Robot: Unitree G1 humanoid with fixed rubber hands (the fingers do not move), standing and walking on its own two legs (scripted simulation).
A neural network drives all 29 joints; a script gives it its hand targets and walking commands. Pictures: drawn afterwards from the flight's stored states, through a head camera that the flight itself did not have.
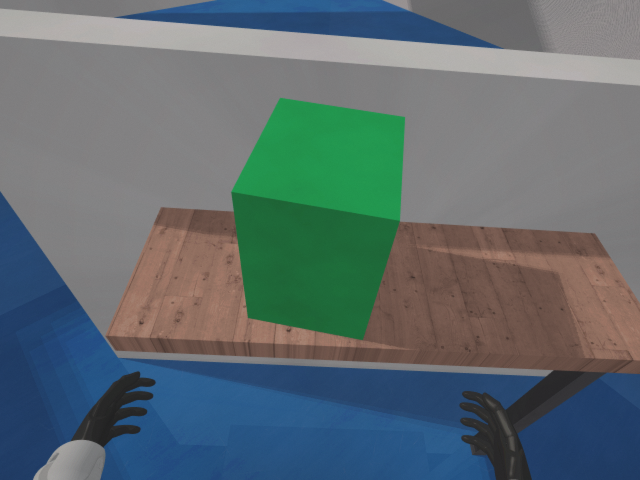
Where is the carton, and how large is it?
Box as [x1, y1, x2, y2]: [231, 98, 404, 339]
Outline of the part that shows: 280,98 231,191 248,317 362,339 399,221 404,117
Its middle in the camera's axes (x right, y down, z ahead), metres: +0.00 -0.02 +0.58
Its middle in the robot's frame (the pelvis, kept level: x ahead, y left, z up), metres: +0.47 +0.01 +0.06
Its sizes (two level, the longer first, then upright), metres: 0.217 0.184 0.262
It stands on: a table, 0.70 m high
